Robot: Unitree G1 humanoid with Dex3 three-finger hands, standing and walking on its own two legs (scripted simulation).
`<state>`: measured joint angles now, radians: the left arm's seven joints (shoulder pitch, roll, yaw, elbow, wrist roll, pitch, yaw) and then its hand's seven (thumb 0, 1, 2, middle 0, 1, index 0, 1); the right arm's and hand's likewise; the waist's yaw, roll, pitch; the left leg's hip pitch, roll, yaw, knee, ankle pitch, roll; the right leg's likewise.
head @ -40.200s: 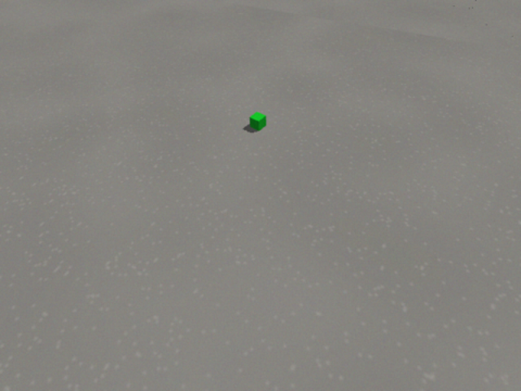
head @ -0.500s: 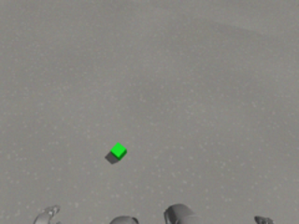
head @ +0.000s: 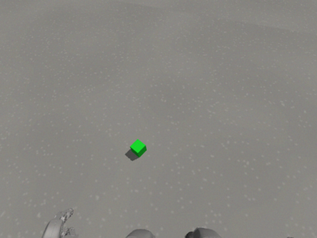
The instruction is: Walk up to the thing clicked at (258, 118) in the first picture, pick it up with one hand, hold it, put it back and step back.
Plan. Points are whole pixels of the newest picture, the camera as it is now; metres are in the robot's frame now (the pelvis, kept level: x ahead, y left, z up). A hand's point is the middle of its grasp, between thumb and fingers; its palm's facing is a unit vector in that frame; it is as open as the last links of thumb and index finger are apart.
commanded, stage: step back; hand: left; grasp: from above
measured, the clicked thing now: (138, 148) +0.69 +0.21 -0.73
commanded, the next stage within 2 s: none
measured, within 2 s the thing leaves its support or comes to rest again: neither
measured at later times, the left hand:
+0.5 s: hand out of the picture -0.09 +0.24 -0.15, palm faces -0.03 -0.91 -0.41, open 7.4 cm
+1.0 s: hand out of the picture -0.23 +0.23 -0.14, palm faces +0.01 -0.92 -0.39, open 7.4 cm
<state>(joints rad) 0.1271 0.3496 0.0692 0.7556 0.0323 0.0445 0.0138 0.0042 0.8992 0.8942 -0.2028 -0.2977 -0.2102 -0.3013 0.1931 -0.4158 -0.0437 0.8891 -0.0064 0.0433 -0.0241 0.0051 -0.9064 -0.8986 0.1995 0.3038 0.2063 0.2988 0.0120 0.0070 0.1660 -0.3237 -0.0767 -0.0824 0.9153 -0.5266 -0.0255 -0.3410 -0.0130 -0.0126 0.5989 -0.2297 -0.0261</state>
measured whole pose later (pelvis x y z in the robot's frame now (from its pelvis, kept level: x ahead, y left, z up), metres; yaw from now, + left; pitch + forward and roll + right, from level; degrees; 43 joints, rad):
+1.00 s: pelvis -0.34 -0.05 +0.00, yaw +0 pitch -2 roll -1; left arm 0.15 0.40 0.07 0.83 0.01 0.07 0.01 0.00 0.90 0.89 -0.20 -0.30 -0.21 -0.30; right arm 0.14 -0.37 -0.04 0.86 -0.05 0.04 -0.01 0.01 -0.90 -0.90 0.20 0.30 0.21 0.30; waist 0.02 0.00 0.16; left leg -0.35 0.04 -0.01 0.60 -0.20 0.01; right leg -0.37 0.06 0.09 1.04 -0.52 0.01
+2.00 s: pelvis -0.40 -0.05 +0.00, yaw +4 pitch -3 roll +1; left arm 0.16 0.37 0.04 0.99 0.01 -0.01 0.00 0.00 0.90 0.89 -0.20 -0.30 -0.21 -0.30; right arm 0.19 -0.38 -0.05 1.04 -0.04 0.00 0.00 0.01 -0.91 -0.90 0.20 0.30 0.21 0.30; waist 0.03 -0.01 0.10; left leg -0.29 0.00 -0.02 0.59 -0.23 -0.02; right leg -0.24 -0.05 -0.04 0.65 -0.35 0.01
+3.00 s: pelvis -0.39 -0.04 +0.02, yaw +2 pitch -3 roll +0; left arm 0.12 0.35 0.00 1.14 0.01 -0.01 -0.01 0.00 0.90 0.89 -0.20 -0.30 -0.21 -0.30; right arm 0.12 -0.35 -0.01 1.16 -0.02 0.00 0.02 0.01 -0.91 -0.90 0.20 0.30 0.21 0.30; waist 0.00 0.00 0.06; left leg -0.15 0.02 0.02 0.33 -0.13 -0.01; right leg -0.10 -0.03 -0.01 0.34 -0.19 0.03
